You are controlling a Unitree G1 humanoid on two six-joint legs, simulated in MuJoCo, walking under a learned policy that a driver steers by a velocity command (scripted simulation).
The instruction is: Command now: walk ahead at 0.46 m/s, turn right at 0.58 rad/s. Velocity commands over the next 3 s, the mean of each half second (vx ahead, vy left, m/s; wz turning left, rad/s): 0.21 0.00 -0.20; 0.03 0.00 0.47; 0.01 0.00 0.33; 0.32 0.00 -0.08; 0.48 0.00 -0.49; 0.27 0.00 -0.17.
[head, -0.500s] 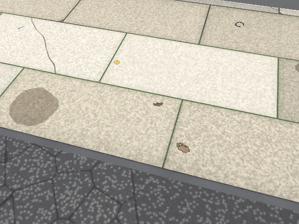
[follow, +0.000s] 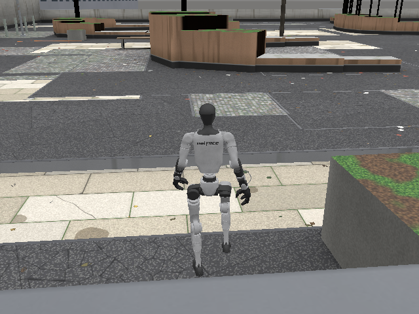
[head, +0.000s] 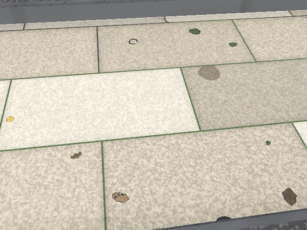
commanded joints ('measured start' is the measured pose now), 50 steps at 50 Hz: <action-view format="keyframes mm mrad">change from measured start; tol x32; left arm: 1 -103 -2 -17 -101 1 -13 -16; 11 268 187 50 -66 -50 -37 63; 50 21 84 6 -62 -23 45 79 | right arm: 1 -23 -115 -20 -58 4 -8 -5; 50 -129 -193 -51 -210 18 128 -3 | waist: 1 13 134 78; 11 156 -3 -442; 50 29 162 -46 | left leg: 1 -22 261 -77 -72 425 99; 7 29 248 18 350 944 43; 10 -553 8 -94 1195 -445 -53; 38 -76 173 -407 -15 14 66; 40 -88 396 -668 15 513 284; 50 12 178 -516 83 506 201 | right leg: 1 1 -2 -57 -157 61 -18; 7 354 135 -141 -374 -83 -103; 10 1054 -425 579 -425 925 -381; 16 434 -178 87 -658 652 -179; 27 500 -219 52 -756 -69 -196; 36 503 -235 -41 -563 68 -154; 39 66 79 -184 -173 -527 58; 50 57 55 20 35 -279 94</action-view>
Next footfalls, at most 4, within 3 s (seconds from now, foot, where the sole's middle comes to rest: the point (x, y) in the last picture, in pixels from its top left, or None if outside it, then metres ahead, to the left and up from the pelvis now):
0.18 right None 0.23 -0.11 -0.78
0.76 left None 0.15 0.08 -0.78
1.26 right None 0.21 -0.11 -0.78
1.60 left None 0.09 0.05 -0.78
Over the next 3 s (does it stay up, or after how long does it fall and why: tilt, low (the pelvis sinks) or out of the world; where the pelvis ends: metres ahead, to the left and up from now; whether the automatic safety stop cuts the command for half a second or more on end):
stays up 0.79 0.10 -0.17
